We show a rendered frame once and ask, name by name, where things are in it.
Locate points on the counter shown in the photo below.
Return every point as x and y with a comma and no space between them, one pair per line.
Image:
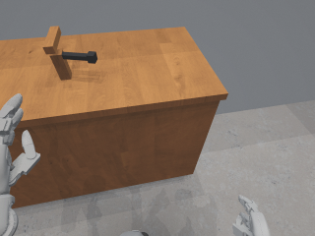
141,113

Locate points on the robot left hand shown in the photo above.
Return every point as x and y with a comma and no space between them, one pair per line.
11,115

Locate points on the robot right hand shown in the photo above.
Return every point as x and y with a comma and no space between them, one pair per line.
254,225

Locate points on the tap lever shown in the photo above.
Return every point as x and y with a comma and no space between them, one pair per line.
91,56

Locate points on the robot left forearm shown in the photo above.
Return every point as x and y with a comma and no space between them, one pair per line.
9,220

